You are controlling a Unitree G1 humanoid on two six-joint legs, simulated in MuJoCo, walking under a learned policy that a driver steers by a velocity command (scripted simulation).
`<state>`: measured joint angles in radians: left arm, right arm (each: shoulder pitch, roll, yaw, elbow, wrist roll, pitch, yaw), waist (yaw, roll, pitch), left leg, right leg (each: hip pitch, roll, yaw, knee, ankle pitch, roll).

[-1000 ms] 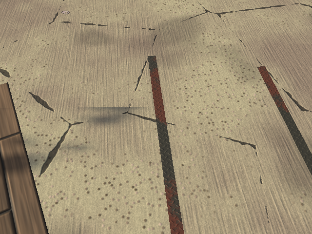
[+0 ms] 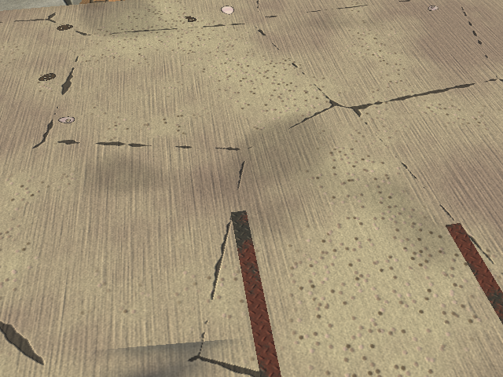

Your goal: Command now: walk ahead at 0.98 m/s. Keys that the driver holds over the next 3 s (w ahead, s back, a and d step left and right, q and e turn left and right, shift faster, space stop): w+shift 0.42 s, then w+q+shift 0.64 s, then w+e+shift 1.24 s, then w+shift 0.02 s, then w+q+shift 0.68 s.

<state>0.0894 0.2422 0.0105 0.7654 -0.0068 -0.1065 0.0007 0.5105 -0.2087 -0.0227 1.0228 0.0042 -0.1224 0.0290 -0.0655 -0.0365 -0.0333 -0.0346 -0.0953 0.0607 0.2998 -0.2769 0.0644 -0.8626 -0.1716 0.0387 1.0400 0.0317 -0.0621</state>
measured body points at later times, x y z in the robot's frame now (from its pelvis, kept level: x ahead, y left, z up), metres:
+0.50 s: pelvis +0.46 -0.05 +0.00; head +0.46 -0.05 +0.45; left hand +0.40 +0.20 -0.14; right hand +0.66 -0.29 -0.08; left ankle +0.62 +0.13 -0.65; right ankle +0.40 -0.13 -0.74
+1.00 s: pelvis +0.92 +0.05 +0.00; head +0.93 +0.07 +0.45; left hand +1.08 +0.35 -0.04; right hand +1.01 -0.19 -0.12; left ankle +0.86 +0.07 -0.74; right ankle +1.17 -0.09 -0.66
